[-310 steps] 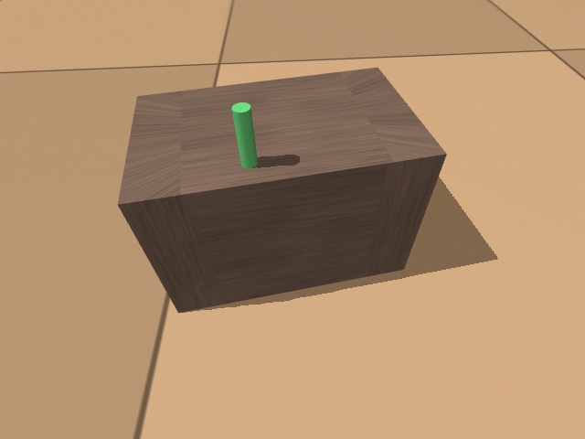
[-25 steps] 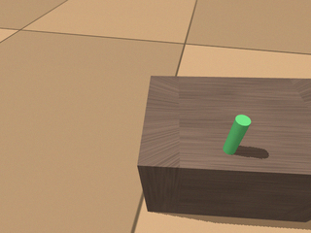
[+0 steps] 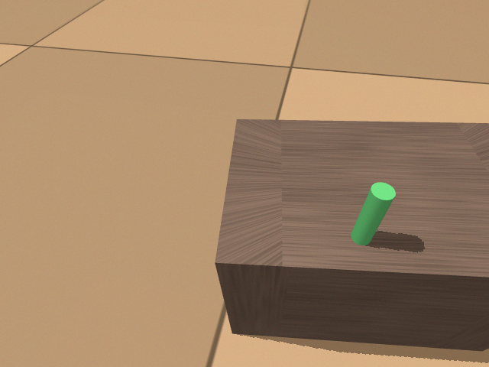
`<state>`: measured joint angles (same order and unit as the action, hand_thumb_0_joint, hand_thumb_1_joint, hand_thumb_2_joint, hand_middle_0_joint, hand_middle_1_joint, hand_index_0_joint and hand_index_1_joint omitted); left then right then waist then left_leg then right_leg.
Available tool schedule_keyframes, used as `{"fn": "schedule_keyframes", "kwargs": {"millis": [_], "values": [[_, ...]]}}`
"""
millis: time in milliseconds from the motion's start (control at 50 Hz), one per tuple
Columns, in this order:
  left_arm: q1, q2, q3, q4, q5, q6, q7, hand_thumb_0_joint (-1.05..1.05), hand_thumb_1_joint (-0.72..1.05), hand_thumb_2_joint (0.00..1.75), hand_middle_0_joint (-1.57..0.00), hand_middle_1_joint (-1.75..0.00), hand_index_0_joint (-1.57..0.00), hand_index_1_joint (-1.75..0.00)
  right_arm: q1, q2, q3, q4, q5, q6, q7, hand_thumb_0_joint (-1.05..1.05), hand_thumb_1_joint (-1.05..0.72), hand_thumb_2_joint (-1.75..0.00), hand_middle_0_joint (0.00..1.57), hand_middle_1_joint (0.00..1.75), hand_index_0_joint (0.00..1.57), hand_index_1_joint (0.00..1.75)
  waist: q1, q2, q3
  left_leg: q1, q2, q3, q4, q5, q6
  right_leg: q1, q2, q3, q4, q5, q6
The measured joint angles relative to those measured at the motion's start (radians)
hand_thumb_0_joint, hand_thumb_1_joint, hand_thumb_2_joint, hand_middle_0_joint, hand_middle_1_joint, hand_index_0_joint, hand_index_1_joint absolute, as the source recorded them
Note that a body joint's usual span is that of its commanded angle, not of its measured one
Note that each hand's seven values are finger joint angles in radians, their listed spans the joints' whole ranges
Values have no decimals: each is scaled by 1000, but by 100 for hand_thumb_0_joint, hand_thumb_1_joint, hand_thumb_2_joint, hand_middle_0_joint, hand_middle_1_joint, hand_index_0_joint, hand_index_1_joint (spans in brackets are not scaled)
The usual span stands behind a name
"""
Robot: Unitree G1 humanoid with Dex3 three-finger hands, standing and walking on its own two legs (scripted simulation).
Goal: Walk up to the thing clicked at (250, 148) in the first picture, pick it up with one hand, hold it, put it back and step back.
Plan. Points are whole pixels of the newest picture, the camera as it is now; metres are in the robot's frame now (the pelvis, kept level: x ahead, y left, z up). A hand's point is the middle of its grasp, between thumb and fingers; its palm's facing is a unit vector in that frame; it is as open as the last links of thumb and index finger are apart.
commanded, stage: stand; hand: right
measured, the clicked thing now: (370, 216) +0.46 -0.24 -0.09
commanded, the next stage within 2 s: go down in 0.72 s
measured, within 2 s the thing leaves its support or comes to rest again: neither
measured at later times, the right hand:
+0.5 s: hand out of the picture +0.08 -0.25 -0.16, palm faces -0.04 +0.94 -0.33, open 7.4 cm
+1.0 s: hand out of the picture +0.14 -0.24 -0.16, palm faces +0.06 +0.95 -0.31, open 9.5 cm
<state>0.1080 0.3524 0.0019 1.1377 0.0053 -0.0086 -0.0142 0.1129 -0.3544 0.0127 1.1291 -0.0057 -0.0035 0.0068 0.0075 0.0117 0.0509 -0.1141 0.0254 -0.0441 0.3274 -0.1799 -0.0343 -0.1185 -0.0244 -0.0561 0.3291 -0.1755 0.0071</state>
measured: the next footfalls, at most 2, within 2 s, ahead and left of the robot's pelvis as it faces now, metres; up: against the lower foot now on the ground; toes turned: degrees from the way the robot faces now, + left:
none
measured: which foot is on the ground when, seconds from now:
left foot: down 0.00-1.00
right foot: down 0.00-1.00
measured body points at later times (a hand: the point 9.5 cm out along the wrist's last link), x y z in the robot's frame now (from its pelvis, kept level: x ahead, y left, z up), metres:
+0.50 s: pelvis +0.01 +0.00 +0.00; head +0.02 +0.00 +0.45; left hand +0.08 +0.30 -0.13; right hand +0.08 -0.30 -0.14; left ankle +0.00 +0.14 -0.75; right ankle +0.00 -0.12 -0.75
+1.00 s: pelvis -0.01 +0.00 -0.01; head +0.04 +0.00 +0.44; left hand +0.15 +0.29 -0.12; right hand +0.13 -0.29 -0.13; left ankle +0.00 +0.14 -0.75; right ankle +0.00 -0.12 -0.75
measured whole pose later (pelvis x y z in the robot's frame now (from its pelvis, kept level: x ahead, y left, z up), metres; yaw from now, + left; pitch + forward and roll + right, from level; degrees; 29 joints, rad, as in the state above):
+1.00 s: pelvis -0.01 +0.00 -0.01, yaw -2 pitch +2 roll +0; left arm 0.06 0.32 0.06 0.89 -0.07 -0.09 0.03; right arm -0.01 -0.31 -0.04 0.98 0.03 0.04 -0.01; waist 0.02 -0.01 0.07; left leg -0.28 0.03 -0.01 0.50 -0.25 -0.04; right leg -0.31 -0.02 -0.02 0.52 -0.24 0.00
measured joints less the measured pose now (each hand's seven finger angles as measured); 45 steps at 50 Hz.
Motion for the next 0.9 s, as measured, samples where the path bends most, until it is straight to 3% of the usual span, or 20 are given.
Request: {"fn": "schedule_keyframes", "kwargs": {"millis": [840,900], "values": [[3,-1,3,-2,1,1,2,0,90,89,-21,-30,-20,-30,5,1,0,-5,-1,0,-4,0,-90,-90,20,30,20,30,2,-1,1,13,4,3,-6,-9,-3,8,4,3,0,-11,-2],[15,-8,20,-110,-51,-38,19,0,86,85,-17,-26,-17,-26,-2,16,-12,-110,33,-5,-19,0,-86,-86,17,26,17,26,1,-7,15,-50,4,11,64,-35,-2,-61,3,12,76,-37,-5]]}}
